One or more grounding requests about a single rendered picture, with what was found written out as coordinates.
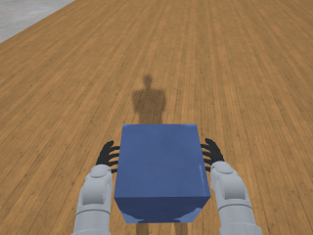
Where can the right robot hand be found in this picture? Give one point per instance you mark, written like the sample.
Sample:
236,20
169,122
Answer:
214,153

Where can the robot right forearm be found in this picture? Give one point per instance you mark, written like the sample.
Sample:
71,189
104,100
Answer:
232,200

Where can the robot left forearm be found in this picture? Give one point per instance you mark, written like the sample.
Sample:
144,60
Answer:
94,203

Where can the left robot hand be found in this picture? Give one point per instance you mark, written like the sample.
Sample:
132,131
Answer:
104,157

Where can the carton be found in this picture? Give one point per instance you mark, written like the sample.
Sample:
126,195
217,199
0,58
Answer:
161,176

